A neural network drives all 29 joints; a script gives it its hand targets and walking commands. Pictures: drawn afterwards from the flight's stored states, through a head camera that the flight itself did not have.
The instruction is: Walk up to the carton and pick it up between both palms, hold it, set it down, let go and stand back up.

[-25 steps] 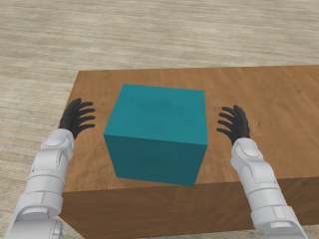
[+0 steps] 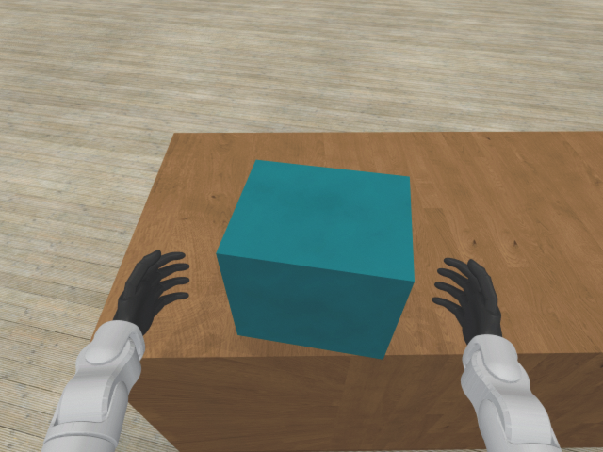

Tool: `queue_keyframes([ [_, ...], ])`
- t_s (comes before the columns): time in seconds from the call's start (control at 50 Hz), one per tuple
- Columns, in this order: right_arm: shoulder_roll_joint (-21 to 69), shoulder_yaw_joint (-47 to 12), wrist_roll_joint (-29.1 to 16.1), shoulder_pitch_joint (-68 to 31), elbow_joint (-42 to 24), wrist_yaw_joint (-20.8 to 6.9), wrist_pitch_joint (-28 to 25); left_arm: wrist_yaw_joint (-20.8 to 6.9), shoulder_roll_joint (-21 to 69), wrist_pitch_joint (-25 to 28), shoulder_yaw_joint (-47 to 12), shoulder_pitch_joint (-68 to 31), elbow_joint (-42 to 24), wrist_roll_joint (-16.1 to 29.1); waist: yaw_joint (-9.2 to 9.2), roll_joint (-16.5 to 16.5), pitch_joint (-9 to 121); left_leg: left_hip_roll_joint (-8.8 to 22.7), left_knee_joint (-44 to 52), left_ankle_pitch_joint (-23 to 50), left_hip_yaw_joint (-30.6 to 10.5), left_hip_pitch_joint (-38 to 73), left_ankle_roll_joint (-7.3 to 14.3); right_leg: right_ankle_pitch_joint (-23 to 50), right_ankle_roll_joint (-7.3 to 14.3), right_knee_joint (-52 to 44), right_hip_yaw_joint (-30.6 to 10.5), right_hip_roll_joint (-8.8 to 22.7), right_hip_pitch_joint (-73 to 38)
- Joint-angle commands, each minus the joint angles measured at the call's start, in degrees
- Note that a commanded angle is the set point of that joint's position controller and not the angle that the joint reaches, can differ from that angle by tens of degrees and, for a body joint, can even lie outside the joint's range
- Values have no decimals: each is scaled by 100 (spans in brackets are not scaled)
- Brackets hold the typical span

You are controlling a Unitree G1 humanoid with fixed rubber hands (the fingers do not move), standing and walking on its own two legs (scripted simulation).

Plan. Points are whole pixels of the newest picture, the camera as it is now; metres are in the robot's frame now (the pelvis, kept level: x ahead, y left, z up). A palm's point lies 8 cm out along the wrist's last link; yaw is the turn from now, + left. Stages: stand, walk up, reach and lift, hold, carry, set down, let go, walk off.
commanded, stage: set down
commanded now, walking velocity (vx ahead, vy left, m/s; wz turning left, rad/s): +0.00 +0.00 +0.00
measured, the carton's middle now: (319, 259) +0.40 -0.01 +0.01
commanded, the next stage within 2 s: let go in 1.84 s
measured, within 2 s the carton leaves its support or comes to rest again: neither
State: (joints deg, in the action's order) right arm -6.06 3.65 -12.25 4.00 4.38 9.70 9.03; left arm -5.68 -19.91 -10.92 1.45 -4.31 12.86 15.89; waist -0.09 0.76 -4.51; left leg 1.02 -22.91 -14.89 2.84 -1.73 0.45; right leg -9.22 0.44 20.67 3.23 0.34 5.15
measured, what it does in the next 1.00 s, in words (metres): stands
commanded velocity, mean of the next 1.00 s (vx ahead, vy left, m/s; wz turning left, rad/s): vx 0.00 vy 0.00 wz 0.00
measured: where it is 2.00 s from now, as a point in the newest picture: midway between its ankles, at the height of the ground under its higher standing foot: outside the picture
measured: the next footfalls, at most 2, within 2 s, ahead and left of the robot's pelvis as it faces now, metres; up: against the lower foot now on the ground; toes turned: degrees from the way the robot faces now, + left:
none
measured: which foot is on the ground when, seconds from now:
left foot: down 0.00-1.00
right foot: down 0.00-1.00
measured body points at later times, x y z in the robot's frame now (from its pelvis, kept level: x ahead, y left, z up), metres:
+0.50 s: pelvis -0.01 -0.02 +0.00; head -0.02 -0.01 +0.44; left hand +0.22 +0.23 +0.01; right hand +0.22 -0.20 +0.01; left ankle -0.02 +0.11 -0.74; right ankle +0.03 -0.12 -0.74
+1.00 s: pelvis +0.00 -0.02 -0.01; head -0.02 -0.01 +0.44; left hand +0.19 +0.23 -0.02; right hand +0.19 -0.21 -0.03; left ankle -0.02 +0.11 -0.74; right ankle +0.03 -0.12 -0.74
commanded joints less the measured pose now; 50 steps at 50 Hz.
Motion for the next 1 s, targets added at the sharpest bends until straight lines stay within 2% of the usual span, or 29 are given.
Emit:
queue_keyframes([
  [0.0, -397, 128, 99, -764, -1064, -27, -292, 15, -839, 393, 330, -1149, -1052, 18, -22, -437, 1018, 21, 599, 1554, -231, -1052, -152, 922, 268, -1, -445, -82, -1403],
  [0.04, -392, 131, 160, -774, -1240, -18, -362, 15, -850, 502, 256, -1091, -1062, 79, -45, -388, 966, 13, 626, 1377, -199, -1150, -123, 777, 273, -5, -464, -55, -1368],
  [0.16, -160, -26, 229, -126, -1233, 6, -576, 22, -801, 899, 192, -386, -1111, 100, -139, -434, 723, 48, 642, 1178, -217, -1228, -87, 622, 288, 10, -521, -24, -1394],
  [0.18, -202, 20, 268, -214, -1204, 19, -597, 21, -837, 938, 163, -505, -1071, 117, -100, -439, 717, 35, 632, 1075, -201, -1274, -92, 528, 294, 0, -536, 11, -1331],
  [0.2, -164, -2, 286, -183, -1223, 26, -622, 22, -854, 984, 153, -440, -1040, 131, -141, -434, 678, 51, 633, 967, -209, -1339, -77, 468, 295, 15, -564, 19, -1357],
  [0.22, -74, -75, 289, 172, -1172, 30, -669, 4, -809, 1055, 168, -106, -996, 90, -162, -390, 603, 49, 627, 932, -202, -1344, -58, 501, 284, 26, -546, 29, -1437],
  [0.24, -140, -1, 338, -151, -1263, 50, -691, -5, -924, 1116, 149, -446, -1059, 144, -121, -403, 662, 40, 619, 757, -172, -1487, -45, 356, 285, 36, -574, 53, -1370],
  [0.3, 65, -88, 373, 231, -1114, 69, -774, -6, -891, 1298, 127, -98, -926, 119, -206, -414, 562, 56, 592, 658, -205, -1576, -19, 328, 286, 107, -612, 85, -1455],
  [0.34, 47, -66, 377, 95, -1131, 79, -839, -18, -933, 1397, 60, -246, -913, 179, -130, -501, 584, 62, 567, 537, -205, -1707, -40, 182, 291, 111, -613, 81, -1427],
  [0.38, 153, -155, 389, 448, -1052, 104, -915, -27, -892, 1465, 57, 162, -831, 157, -197, -442, 515, 54, 493, 602, -202, -1645, -51, 229, 287, 108, -663, 102, -1475],
  [0.5, 181, -220, 393, 615, -934, 161, -1114, -89, -997, 1654, 74, 395, -769, 112, -162, -445, 434, 30, 352, 556, -177, -1687, -83, 136, 250, 111, -635, 108, -1380],
  [0.56, 211, -292, 377, 858, -799, 164, -1200, -116, -1007, 1720, 83, 649, -724, 58, -152, -475, 270, 33, 339, 542, -189, -1702, -86, 123, 251, 99, -649, 120, -1377],
  [0.62, 236, -358, 345, 928, -757, 165, -1299, -115, -1063, 1765, 93, 759, -732, 24, -225, -464, 145, 30, 320, 517, -201, -1668, -96, 4, 253, 68, -669, 116, -1270],
  [0.74, 140, -355, 403, 1114, -699, 115, -1418, -87, -1081, 1736, 61, 1012, -731, -28, -182, -532, 49, 53, 321, 420, -170, -1663, -92, -91, 244, 41, -678, 78, -1147],
  [0.8, 103, -345, 456, 1132, -503, 33, -1442, -55, -1080, 1740, 48, 1135, -661, -86, -213, -579, -8, 75, 366, 291, -186, -1699, -97, -166, 245, 67, -681, 59, -1143],
  [0.94, -71, -337, 519, 1173, -131, -152, -1570, 38, -977, 1680, -23, 1378, -609, -219, -210, -519, 68, 77, 363, 603, -185, -1494, -130, 6, 257, 18, -715, 29, -1070],
  [0.98, -144, -362, 589, 1178, 156, -210, -1577, 58, -889, 1596, -32, 1446, -357, -333, -183, -494, -56, 77, 397, 668, -205, -1401, -142, 21, 259, -21, -699, 21, -998],
])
